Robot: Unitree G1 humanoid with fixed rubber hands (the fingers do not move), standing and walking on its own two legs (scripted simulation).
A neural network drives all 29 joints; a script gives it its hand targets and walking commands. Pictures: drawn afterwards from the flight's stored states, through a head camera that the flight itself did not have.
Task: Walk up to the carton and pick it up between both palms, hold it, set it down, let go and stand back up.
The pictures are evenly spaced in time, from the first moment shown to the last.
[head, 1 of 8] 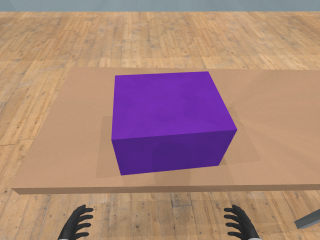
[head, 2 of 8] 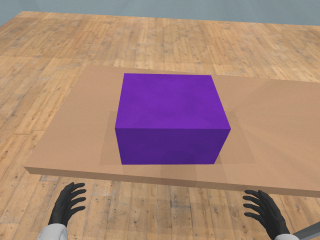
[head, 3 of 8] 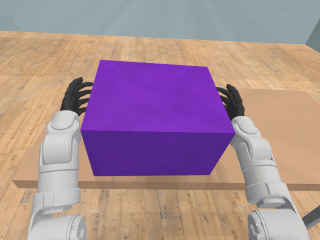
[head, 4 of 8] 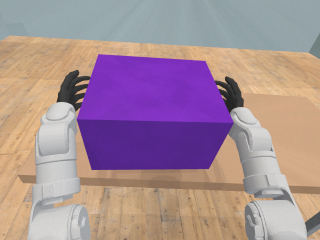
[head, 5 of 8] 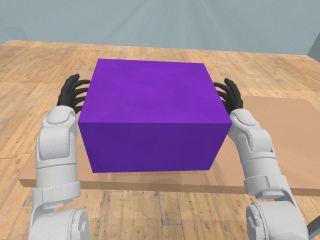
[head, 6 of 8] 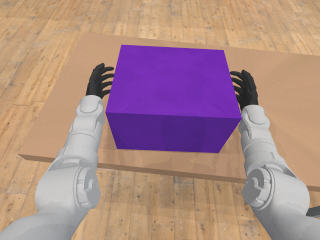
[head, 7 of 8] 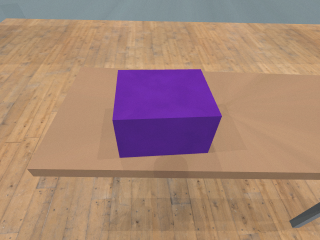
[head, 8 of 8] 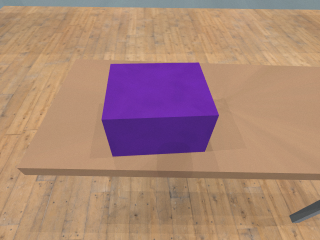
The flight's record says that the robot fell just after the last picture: no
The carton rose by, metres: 0.19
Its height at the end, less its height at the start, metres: +0.00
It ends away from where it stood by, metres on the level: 0.02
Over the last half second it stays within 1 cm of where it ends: yes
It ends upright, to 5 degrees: yes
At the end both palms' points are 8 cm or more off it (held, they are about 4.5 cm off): yes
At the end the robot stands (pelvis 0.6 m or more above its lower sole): yes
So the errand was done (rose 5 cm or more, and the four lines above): yes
